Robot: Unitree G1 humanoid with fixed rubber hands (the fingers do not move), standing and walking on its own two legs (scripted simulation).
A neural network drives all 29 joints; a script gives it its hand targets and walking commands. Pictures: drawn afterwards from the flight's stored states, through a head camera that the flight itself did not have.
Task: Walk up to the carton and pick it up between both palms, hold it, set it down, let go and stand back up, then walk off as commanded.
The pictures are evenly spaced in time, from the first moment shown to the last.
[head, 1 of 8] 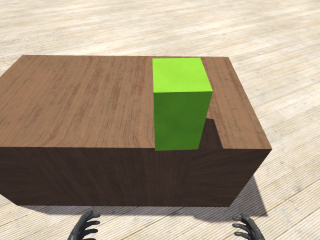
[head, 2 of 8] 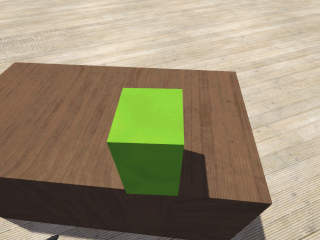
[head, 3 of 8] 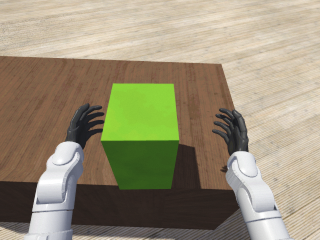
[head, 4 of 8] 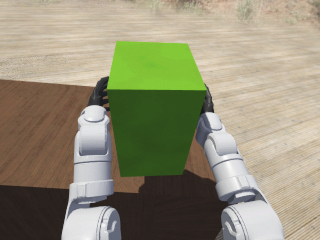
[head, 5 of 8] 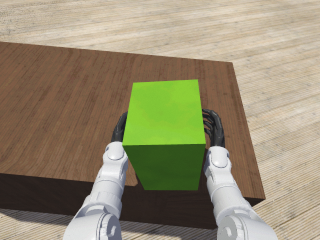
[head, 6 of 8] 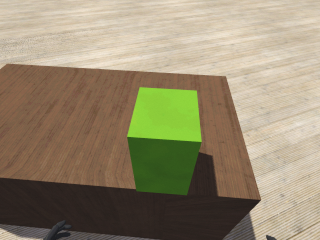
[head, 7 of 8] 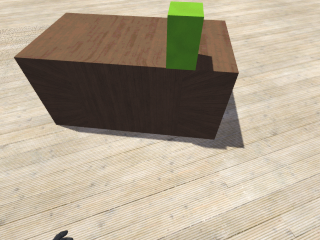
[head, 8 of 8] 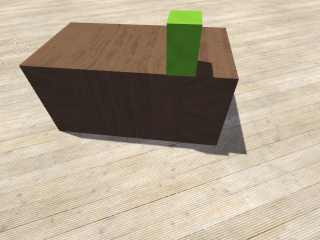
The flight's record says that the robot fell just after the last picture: no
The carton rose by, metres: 0.20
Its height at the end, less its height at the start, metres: +0.00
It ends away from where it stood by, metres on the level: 0.06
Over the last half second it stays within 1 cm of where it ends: yes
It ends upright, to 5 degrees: yes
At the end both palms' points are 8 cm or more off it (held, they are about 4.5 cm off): yes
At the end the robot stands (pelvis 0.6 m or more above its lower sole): yes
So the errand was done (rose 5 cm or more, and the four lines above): yes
